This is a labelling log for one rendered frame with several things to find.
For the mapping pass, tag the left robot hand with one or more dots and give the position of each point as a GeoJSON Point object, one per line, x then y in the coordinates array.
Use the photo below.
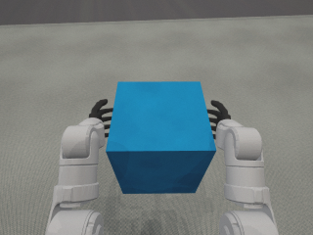
{"type": "Point", "coordinates": [97, 112]}

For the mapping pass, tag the left robot upper arm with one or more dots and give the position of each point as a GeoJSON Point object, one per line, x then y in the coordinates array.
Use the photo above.
{"type": "Point", "coordinates": [76, 222]}

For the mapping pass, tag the right robot upper arm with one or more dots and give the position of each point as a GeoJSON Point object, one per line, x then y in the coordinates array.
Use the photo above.
{"type": "Point", "coordinates": [246, 223]}

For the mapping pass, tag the right robot hand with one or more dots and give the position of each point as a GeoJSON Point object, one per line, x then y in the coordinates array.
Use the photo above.
{"type": "Point", "coordinates": [221, 114]}

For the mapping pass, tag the robot left forearm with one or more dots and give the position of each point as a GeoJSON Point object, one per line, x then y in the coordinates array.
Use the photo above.
{"type": "Point", "coordinates": [79, 152]}

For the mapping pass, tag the robot right forearm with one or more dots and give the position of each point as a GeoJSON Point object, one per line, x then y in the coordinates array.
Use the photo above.
{"type": "Point", "coordinates": [244, 161]}

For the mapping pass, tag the carton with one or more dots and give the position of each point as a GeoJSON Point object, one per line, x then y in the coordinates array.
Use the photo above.
{"type": "Point", "coordinates": [160, 139]}

